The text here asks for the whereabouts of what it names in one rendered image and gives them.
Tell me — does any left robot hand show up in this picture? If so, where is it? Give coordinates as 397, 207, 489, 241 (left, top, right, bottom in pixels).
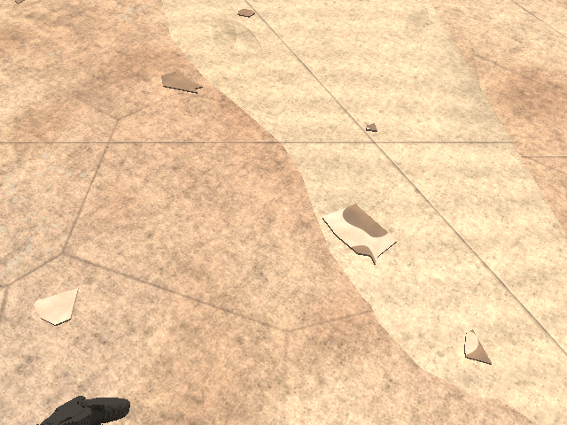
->
36, 396, 130, 425

